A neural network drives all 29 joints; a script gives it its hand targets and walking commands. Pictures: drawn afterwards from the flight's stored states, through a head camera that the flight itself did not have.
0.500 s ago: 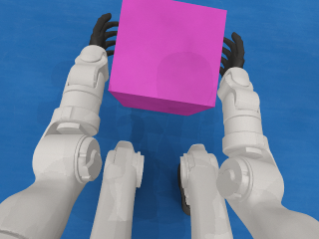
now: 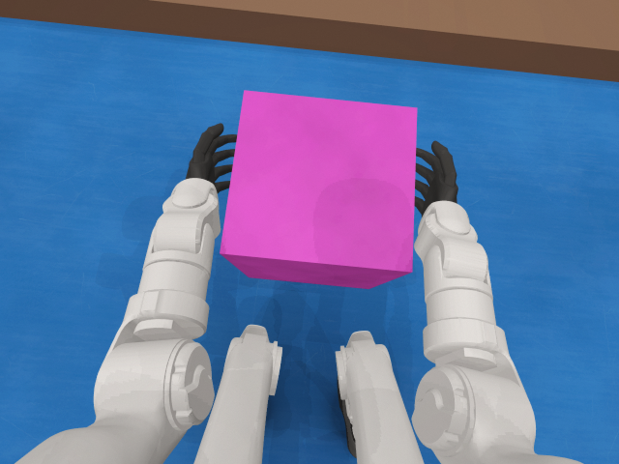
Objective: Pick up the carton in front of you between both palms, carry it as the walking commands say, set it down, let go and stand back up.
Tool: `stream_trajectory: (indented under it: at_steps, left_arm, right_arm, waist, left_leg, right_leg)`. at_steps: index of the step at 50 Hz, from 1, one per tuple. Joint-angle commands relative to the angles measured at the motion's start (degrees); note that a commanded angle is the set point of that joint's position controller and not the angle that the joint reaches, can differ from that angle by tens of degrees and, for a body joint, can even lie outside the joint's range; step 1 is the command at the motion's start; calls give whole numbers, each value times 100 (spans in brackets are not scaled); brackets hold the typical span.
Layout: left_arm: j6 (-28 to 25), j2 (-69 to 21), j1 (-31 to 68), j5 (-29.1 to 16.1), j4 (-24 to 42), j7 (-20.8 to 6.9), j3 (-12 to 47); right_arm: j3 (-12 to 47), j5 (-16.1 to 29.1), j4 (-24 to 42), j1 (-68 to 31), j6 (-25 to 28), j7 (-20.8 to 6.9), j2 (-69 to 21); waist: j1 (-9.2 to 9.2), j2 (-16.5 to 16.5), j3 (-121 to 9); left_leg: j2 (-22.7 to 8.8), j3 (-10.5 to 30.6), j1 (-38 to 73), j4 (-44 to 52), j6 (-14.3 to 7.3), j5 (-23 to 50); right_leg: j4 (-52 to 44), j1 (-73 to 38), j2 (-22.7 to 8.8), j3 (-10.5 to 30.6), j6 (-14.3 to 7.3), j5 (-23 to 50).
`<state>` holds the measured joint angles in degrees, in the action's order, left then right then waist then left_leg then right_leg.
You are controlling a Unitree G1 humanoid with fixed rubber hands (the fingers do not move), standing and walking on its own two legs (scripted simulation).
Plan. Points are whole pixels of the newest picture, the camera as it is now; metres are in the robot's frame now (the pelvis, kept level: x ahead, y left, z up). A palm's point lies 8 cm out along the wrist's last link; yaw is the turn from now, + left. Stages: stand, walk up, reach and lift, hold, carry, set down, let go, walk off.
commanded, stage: reach and lift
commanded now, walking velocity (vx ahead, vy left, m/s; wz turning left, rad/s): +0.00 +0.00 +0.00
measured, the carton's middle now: (317, 208) +0.46 +0.00 -0.12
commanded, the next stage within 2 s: hold in 1.98 s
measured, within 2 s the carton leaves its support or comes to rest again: neither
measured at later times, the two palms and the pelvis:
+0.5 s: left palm (157, 162) +0.41 +0.15 +0.11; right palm (517, 183) +0.41 -0.15 +0.12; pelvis +0.05 +0.00 +0.14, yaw +1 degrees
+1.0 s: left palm (45, 105) +0.37 +0.15 +0.25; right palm out of the picture +0.38 -0.15 +0.25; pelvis +0.08 -0.01 +0.23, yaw +1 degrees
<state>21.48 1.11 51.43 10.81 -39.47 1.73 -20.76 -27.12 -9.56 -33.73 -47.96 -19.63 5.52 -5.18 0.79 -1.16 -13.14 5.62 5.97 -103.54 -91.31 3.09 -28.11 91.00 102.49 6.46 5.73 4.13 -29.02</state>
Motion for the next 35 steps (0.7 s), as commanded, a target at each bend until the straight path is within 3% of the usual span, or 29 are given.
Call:
stream_trajectory:
  at_steps: [1,11,23,35]
  left_arm:
    - [-157,-6424,3231,-971,50,-1402,3095]
    - [-318,-6544,2147,-815,-1,-1326,3067]
    - [-463,-6566,815,-716,325,-1283,3345]
    - [-63,-6536,-387,-820,922,-1363,3753]
  right_arm:
    - [3600,900,-443,-3466,-55,-1564,-6085]
    - [3549,680,-615,-2307,79,-1577,-6150]
    - [3847,542,-453,-879,199,-1584,-6162]
    - [4286,536,31,372,-204,-1679,-6146]
  waist:
    - [-59,327,-5079]
    - [-52,255,-4045]
    - [-39,209,-3088]
    - [-78,132,-1935]
  left_leg:
    - [393,-859,3821,1329,-109,1275]
    - [352,-609,4940,2439,-163,1374]
    - [233,-288,6502,3898,-233,1977]
    - [80,-125,8328,5451,-254,2894]
  right_leg:
    - [-1274,-2955,423,-906,-132,1126]
    - [-2406,-4050,356,-655,-191,1198]
    - [-3867,-5907,179,-321,-268,1891]
    - [-5438,-7923,7,-104,-287,2907]
